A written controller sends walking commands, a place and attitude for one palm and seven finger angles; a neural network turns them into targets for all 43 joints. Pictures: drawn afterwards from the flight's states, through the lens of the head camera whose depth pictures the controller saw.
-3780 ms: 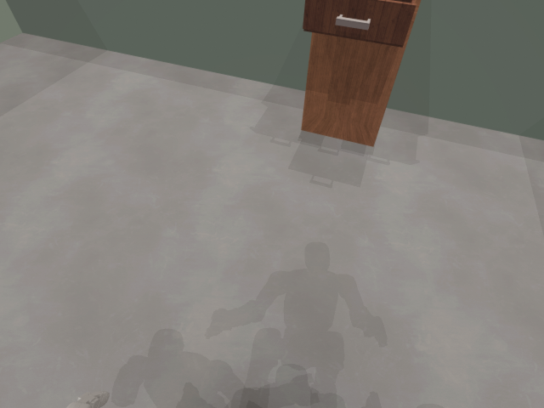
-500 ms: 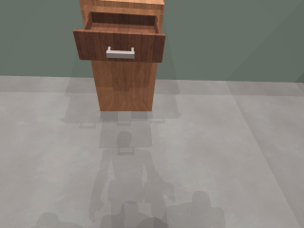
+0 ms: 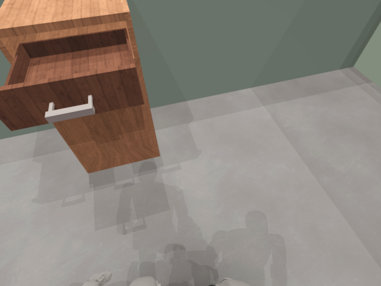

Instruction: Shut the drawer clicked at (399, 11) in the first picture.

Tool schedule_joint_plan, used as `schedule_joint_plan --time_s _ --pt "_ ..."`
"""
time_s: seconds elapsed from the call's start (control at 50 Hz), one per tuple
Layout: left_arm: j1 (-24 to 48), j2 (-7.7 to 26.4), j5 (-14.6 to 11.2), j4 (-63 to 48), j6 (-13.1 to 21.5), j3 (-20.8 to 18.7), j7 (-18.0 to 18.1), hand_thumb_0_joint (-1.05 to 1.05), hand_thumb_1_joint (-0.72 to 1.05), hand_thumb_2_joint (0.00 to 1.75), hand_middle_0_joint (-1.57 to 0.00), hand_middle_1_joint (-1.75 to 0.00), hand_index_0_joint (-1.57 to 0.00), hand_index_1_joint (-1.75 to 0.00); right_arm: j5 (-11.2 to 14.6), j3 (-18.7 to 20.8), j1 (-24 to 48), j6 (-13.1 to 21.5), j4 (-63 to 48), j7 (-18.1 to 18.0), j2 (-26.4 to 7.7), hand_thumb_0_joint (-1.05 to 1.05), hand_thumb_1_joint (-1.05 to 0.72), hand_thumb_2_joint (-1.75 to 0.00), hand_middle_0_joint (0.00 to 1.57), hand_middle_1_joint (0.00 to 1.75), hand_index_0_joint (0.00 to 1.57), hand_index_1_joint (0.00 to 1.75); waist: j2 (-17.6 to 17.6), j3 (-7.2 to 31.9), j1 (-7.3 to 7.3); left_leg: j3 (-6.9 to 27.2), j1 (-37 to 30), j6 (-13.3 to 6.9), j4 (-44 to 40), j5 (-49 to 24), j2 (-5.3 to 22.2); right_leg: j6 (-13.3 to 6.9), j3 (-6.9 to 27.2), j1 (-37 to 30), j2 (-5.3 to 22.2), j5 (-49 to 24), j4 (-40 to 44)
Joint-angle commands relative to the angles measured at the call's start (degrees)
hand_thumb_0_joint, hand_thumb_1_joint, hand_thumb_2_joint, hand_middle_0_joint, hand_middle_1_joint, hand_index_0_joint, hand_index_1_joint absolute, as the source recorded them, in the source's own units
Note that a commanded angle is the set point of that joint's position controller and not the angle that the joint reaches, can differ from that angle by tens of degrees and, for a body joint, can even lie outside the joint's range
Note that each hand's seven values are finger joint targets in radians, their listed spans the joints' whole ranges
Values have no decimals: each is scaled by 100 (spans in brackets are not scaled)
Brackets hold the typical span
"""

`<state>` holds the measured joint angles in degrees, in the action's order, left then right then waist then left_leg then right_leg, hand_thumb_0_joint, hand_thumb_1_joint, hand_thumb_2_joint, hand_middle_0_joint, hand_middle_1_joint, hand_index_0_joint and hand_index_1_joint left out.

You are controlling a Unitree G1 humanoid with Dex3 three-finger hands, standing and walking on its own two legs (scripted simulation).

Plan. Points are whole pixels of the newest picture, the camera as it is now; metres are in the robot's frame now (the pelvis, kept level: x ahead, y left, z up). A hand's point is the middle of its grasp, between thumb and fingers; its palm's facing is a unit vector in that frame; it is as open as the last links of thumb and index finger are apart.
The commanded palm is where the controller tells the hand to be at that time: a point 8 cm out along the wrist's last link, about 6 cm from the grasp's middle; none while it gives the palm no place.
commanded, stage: turn to face it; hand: left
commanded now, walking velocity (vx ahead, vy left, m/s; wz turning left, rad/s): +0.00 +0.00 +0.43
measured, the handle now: (71, 107) +0.56 +0.35 +0.03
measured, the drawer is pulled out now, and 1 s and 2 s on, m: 0.30 0.30 0.30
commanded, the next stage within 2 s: take the last steps up to it in 0.48 s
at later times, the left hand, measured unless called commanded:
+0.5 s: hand out of the picture +0.06 +0.22 -0.16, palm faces +0.23 -0.95 -0.21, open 7.3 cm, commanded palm none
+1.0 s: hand out of the picture +0.01 +0.15 -0.15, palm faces +0.38 -0.91 -0.15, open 7.4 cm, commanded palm none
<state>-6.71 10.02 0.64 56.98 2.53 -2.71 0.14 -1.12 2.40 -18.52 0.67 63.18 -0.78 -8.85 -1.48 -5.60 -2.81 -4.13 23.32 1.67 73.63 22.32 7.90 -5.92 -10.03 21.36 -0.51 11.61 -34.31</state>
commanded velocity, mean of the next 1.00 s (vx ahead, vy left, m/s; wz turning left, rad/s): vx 0.13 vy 0.01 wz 0.20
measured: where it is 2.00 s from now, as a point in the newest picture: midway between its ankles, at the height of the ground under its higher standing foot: (181, 261)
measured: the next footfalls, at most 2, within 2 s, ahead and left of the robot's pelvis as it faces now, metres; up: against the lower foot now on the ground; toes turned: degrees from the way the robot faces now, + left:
left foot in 0.32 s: +0.11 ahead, +0.14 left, +0.00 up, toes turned +15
right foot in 0.64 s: +0.15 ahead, -0.11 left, +0.00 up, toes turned +7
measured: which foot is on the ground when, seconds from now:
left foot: up 0.00-0.30, down 0.32-0.66, up 0.68-1.00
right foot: down 0.00-0.34, up 0.36-0.62, down 0.64-1.00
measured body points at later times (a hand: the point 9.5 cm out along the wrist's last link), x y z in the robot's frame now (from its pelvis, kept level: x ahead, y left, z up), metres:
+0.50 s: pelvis +0.08 +0.02 +0.02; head +0.10 +0.04 +0.46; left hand +0.05 +0.27 -0.14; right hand +0.17 -0.20 -0.13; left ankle +0.07 +0.12 -0.72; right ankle +0.07 -0.10 -0.69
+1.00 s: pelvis +0.12 +0.02 +0.02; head +0.12 +0.03 +0.47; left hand +0.00 +0.20 -0.14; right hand +0.25 -0.20 -0.13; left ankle +0.10 +0.14 -0.71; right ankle +0.11 -0.12 -0.72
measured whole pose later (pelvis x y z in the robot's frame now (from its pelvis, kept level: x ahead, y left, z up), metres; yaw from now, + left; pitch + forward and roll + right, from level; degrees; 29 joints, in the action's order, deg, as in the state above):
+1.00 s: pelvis +0.12 +0.02 +0.02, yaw +17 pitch +0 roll +0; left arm -23.3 8.0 1.4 63.5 1.9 -1.8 0.1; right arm -1.4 2.9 -12.3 -0.1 59.4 1.6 -11.2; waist 0.9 -0.5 2.9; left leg -6.4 16.7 0.0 33.2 17.6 3.7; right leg 1.4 -8.6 7.2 5.1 16.6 -24.5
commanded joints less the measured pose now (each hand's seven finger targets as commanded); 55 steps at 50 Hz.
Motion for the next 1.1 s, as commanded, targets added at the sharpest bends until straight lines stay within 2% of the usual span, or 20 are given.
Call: schedule_joint_plan --time_s 0.0,0.08,0.22,0.26,0.3,0.32,0.42,0.5,0.58,0.6,0.64,0.66,0.7,0.74,0.88,0.96,0.98,1.0,1.02,1.08 --pt "-276 562 51 -104 85 -49 139 0 90 90 -20 -30 -20 -30 -8 -32 -994 -121 -43 -38 -62 0 -90 -90 20 30 20 30 498 801 -127 253 -268 49 -967 -311 86 -271 867 -80 1622 -1771 1936" --pt "-355 510 29 -83 -14 -17 115 0 90 90 -20 -30 -20 -30 -3 -65 -518 -169 -244 -12 -81 0 -90 -90 20 30 20 30 635 530 62 116 -145 73 -2013 -399 -56 -260 733 -294 1624 -805 2165" --pt "-674 753 42 20 -145 -141 177 0 90 90 -20 -30 -20 -30 1 -58 249 -140 -558 39 -215 0 -90 -90 20 30 20 30 532 398 336 -94 -429 15 -3561 -296 -205 -291 743 -1002 1904 -1127 1609" --pt "-725 716 -11 38 -185 -142 174 0 90 90 -20 -30 -20 -30 -8 -47 58 -112 -504 45 -348 0 -90 -90 20 30 20 30 248 539 247 -28 -1166 -68 -4579 -1205 -193 64 458 -838 1660 -915 1030" --pt "-907 366 -40 -66 -251 -66 146 0 90 90 -20 -30 -20 -30 -41 46 11 -90 -597 17 -975 0 -90 -90 20 30 20 30 -1099 525 317 1457 -1380 -741 -5227 -3081 1013 685 -22 -315 816 688 158" --pt "-770 329 -41 -112 -262 -25 161 0 90 90 -20 -30 -20 -30 -53 30 89 -74 -569 -41 -1001 0 -90 -90 20 30 20 30 -1330 600 241 1907 -1426 -1111 -5475 -3627 1234 786 123 -168 552 1435 -411" --pt "-579 393 -25 -33 -266 -51 126 0 90 90 -20 -30 -20 -30 -21 69 370 -12 -550 -148 -1041 0 -90 -90 20 30 20 30 -620 984 200 1317 -2407 -1281 -5154 -5196 956 818 810 488 521 1775 -1584" --pt "-643 368 -27 -1 -312 -46 142 0 90 90 -20 -30 -20 -30 -11 151 555 -79 -571 -104 -1151 0 -90 -90 20 30 20 30 -514 895 180 1136 -2071 -1176 -5209 -4564 751 852 697 37 424 1564 -965" --pt "-1289 339 -6 210 -261 -19 166 0 90 90 -20 -30 -20 -30 26 154 832 -117 -608 -48 -1093 0 -90 -90 20 30 20 30 -477 891 442 955 -1404 -824 -4980 -2952 389 870 531 -1019 358 344 572" --pt "-1442 486 29 268 -196 -31 173 0 90 90 -20 -30 -20 -30 59 137 849 -105 -607 -16 -951 0 -90 -90 20 30 20 30 -94 930 503 748 -1047 -569 -4655 -1950 90 822 777 -1497 553 -51 1242" --pt "-1499 1274 97 205 -171 -147 157 0 90 90 -20 -30 -20 -30 48 70 945 -148 -819 80 -545 0 -90 -90 20 30 20 30 1655 361 563 -5 296 -103 -3363 739 -758 54 2624 -1480 2237 1408 2343" --pt "-1608 1263 84 168 -152 -191 154 0 90 90 -20 -30 -20 -30 -5 138 1287 -232 -900 96 -739 0 -90 -90 20 30 20 30 1982 12 788 319 536 -150 -2481 927 -593 -159 3096 -901 2351 2331 2780" --pt "-1502 976 104 186 -104 -143 168 0 90 90 -20 -30 -20 -30 -23 185 1192 -201 -844 154 -755 0 -90 -90 20 30 20 30 1218 -373 558 436 894 -210 -1620 381 -427 -237 2896 -794 2261 2390 2814" --pt "-1343 879 121 96 -21 -129 150 0 90 90 -20 -30 -20 -30 -49 178 901 -159 -720 217 -616 0 -90 -90 20 30 20 30 836 -173 400 281 724 -157 -1540 -119 -362 -71 2020 -853 1930 1714 2564" --pt "-1836 916 133 366 54 -154 101 0 90 90 -20 -30 -20 -30 -7 100 1090 -24 -877 254 -365 0 -90 -90 20 30 20 30 1021 -16 599 -157 141 -139 -3361 -132 -417 -186 1466 -1216 1868 1134 2461" --pt "-1657 744 51 454 -9 -143 65 0 90 90 -20 -30 -20 -30 0 72 279 119 -556 167 -431 0 -90 -90 20 30 20 30 615 216 241 -513 -1708 -150 -4841 -732 -606 140 883 -436 1353 1159 1647" --pt "-1650 531 41 433 -34 -96 40 0 90 90 -20 -30 -20 -30 -2 127 -153 159 -409 104 -684 0 -90 -90 20 30 20 30 -27 348 54 19 -2465 -266 -5103 -390 -204 321 650 154 1109 1275 949" --pt "-1566 214 42 272 -43 -35 2 0 90 90 -20 -30 -20 -30 -47 261 -715 173 -284 53 -1169 0 -90 -90 20 30 20 30 -1111 449 -171 1536 -2963 -705 -5635 243 908 559 148 1014 570 1504 -407" --pt "-1139 111 58 13 -13 -7 0 0 90 90 -20 -30 -20 -30 -72 318 -1243 145 -206 10 -1491 0 -90 -90 20 30 20 30 -1263 258 -362 2589 -2829 -1210 -6276 456 1647 598 114 1636 287 2134 -1628" --pt "-745 267 87 64 -37 -94 -51 0 90 90 -20 -30 -20 -30 -37 143 -553 215 -267 -56 -820 0 -90 -90 20 30 20 30 -862 -199 -82 1807 -2002 -1195 -6444 22 1279 512 804 1839 806 1272 -2889"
